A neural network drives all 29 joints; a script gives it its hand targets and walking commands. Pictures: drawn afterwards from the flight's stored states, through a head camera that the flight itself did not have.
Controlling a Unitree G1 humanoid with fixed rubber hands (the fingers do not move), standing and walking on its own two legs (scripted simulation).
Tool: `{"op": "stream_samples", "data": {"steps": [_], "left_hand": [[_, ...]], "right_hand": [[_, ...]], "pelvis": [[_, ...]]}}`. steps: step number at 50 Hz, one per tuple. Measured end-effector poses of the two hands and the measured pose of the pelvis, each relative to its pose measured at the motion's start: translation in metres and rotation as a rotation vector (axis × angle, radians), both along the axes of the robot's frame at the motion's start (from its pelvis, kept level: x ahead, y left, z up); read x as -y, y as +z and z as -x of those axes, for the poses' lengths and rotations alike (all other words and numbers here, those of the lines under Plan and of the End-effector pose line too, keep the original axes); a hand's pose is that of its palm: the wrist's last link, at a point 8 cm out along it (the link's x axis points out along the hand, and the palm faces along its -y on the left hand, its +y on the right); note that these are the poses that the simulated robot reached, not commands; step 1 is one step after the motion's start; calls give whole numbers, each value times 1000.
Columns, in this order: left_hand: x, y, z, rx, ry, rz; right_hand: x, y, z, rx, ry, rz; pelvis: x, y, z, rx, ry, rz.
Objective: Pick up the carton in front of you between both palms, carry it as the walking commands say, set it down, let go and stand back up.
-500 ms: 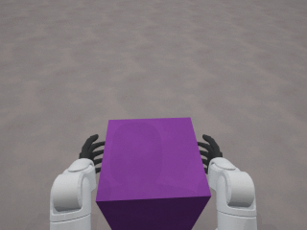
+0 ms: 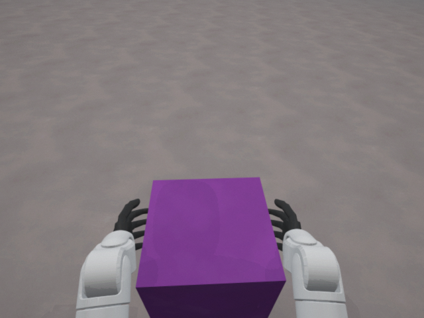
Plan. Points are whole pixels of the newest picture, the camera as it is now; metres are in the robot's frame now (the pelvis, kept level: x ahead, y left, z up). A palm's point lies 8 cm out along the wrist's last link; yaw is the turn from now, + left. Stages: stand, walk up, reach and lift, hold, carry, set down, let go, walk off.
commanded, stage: carry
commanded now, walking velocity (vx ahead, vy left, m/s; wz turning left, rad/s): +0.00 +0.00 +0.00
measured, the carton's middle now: (208, 257) +0.27 +0.00 -0.01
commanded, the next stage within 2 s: hold in 0.62 s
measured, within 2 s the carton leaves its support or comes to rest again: neither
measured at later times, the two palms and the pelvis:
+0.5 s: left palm (125, 246) +0.26 +0.15 +0.04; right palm (285, 244) +0.26 -0.15 +0.04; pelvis -0.03 +0.00 +0.00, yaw +0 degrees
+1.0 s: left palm (121, 266) +0.22 +0.15 +0.05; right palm (294, 262) +0.22 -0.15 +0.05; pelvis -0.06 +0.00 +0.01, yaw +0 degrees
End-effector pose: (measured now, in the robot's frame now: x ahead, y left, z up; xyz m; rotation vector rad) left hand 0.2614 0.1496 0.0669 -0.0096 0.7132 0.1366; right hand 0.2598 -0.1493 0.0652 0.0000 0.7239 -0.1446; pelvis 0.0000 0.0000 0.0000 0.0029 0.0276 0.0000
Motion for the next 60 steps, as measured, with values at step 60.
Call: {"op": "stream_samples", "data": {"steps": [60], "left_hand": [[2,-18,36,76,-34,-1]], "right_hand": [[2,-17,44,72,1,44]], "pelvis": [[-4,3,72,205,-53,7]]}}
